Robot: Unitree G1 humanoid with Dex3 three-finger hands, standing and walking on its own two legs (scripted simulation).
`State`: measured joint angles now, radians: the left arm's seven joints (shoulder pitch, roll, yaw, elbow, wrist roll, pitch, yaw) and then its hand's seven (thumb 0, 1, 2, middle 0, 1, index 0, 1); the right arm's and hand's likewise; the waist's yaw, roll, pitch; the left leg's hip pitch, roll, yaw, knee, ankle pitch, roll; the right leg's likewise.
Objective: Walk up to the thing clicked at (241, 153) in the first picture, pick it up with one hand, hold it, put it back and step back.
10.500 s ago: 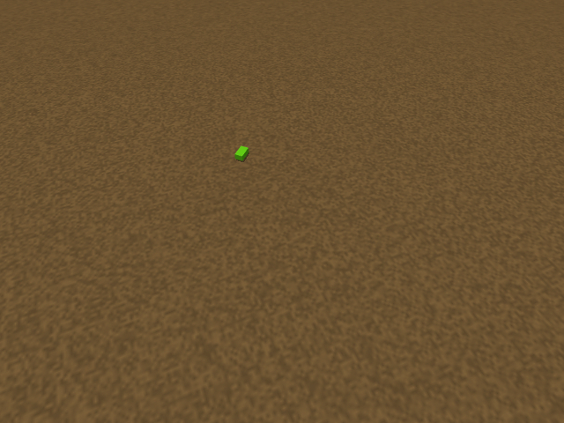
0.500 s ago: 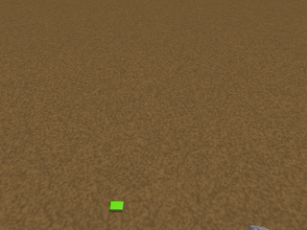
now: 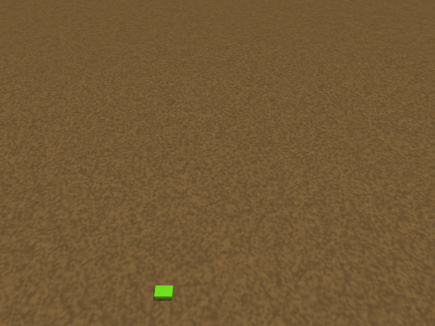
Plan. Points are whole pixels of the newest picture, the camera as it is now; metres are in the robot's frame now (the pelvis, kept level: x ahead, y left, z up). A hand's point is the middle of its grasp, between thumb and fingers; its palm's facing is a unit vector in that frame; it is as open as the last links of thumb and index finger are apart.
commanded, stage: walk up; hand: left
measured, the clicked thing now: (164, 291) +0.40 +0.24 -0.77
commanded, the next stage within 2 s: stand in 0.28 s
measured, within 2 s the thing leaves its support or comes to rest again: neither
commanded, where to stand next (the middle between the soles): +0.01 +0.00 m, yaw +0 degrees
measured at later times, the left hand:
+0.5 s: hand out of the picture +0.06 +0.25 -0.16, palm faces +0.00 -0.94 -0.34, open 7.4 cm
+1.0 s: hand out of the picture +0.06 +0.25 -0.15, palm faces +0.00 -0.94 -0.35, open 7.4 cm
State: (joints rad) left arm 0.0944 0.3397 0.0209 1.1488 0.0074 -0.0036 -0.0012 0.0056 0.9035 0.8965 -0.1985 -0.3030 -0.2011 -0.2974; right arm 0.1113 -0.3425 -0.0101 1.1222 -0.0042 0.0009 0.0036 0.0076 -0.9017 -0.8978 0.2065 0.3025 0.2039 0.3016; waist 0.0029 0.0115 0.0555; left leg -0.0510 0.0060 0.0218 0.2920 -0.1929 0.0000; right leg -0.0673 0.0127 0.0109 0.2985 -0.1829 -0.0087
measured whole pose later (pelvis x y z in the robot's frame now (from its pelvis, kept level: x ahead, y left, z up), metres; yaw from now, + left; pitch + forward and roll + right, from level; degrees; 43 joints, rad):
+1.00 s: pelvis +0.00 -0.01 +0.00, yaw +1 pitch -2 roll +0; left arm 0.13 0.35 0.00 1.12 0.01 -0.01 0.00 0.01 0.90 0.90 -0.20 -0.30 -0.20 -0.30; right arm 0.12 -0.36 0.01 1.12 -0.01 -0.01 0.00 0.01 -0.90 -0.90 0.21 0.30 0.20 0.30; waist 0.01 0.01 0.04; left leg -0.07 0.01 0.00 0.29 -0.18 -0.01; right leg -0.08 0.02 -0.01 0.30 -0.18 -0.02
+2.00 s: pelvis +0.00 -0.01 +0.00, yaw +1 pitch -2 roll +0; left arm 0.13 0.35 0.00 1.13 0.01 -0.02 0.00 0.01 0.90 0.90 -0.20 -0.30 -0.20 -0.30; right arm 0.13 -0.36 0.01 1.11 -0.01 -0.01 0.00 0.01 -0.90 -0.90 0.21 0.30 0.20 0.30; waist 0.00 0.01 0.05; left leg -0.08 0.02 0.00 0.30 -0.19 -0.02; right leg -0.08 0.03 -0.01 0.29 -0.18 -0.03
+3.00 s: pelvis -0.02 +0.00 -0.04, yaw +1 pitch +10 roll +0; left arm 0.04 0.31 0.13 0.88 0.17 0.12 -0.01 0.00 0.00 0.71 -0.43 -0.65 -0.41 -0.67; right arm 0.25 -0.25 -0.01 0.67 0.03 -0.06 -0.02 0.01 -0.91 -0.90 0.21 0.30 0.20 0.30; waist -0.03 0.01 -0.06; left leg -0.58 0.01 -0.01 0.80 -0.39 0.00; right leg -0.58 0.01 -0.02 0.78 -0.37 -0.02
